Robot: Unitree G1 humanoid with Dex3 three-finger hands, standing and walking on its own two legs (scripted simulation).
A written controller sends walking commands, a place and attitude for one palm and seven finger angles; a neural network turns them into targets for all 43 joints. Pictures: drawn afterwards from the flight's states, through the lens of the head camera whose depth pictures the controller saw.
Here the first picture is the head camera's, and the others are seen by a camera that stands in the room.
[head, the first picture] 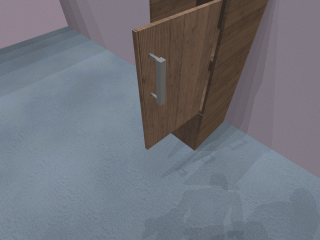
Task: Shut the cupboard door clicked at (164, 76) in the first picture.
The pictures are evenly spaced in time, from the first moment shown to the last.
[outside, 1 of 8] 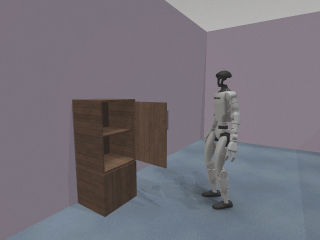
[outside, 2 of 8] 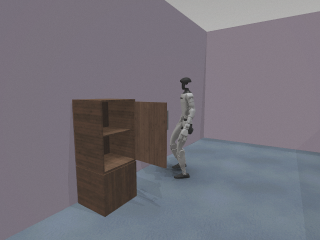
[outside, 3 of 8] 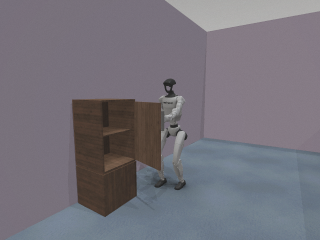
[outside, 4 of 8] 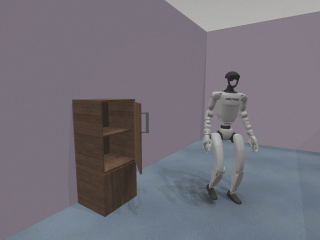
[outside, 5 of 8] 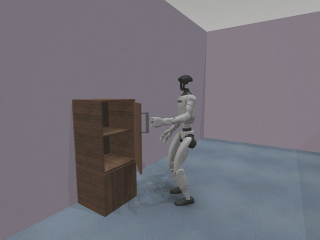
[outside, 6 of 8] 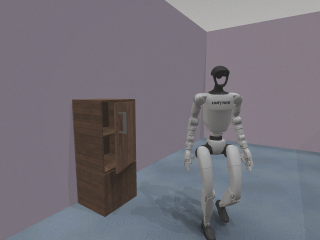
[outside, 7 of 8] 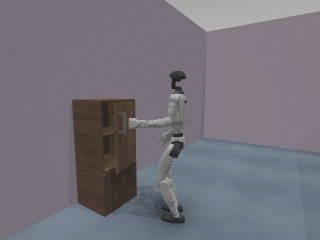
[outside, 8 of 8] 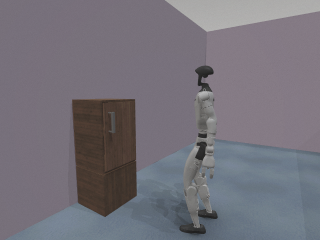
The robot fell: no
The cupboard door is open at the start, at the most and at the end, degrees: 86 86 0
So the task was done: yes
